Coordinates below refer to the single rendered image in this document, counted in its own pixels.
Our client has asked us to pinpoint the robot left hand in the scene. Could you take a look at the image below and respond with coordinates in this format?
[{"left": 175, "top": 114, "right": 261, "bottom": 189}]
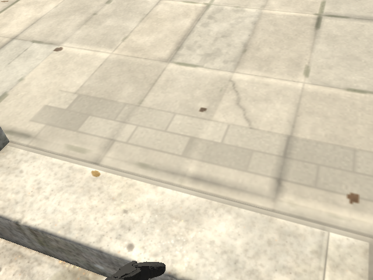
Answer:
[{"left": 105, "top": 261, "right": 166, "bottom": 280}]

